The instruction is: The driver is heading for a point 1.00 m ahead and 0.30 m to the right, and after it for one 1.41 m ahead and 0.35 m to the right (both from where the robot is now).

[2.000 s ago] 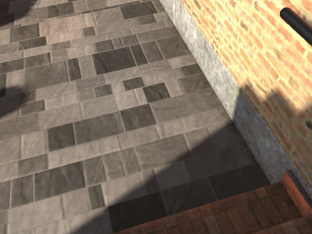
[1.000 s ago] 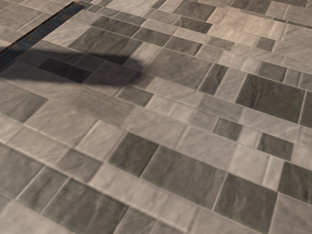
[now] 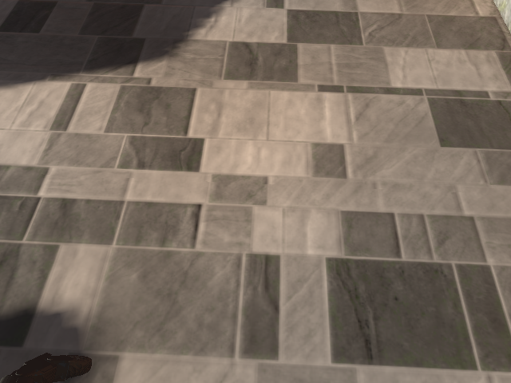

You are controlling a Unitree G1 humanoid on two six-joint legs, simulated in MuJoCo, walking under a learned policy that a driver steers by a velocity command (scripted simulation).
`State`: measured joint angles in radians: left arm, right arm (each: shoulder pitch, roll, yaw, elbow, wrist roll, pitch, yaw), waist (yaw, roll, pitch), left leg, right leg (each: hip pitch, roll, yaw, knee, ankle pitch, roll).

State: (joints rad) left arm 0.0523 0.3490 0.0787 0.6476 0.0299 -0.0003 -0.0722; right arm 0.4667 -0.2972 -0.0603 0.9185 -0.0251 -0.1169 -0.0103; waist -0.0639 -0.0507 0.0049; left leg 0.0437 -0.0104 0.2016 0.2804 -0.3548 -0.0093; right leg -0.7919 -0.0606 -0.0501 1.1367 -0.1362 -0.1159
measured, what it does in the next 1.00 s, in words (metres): walks ahead, turning right: right foot, then left foot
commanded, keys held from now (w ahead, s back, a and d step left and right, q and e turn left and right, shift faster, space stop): w+e+shift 0.50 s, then w+shift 0.40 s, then q+shift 0.10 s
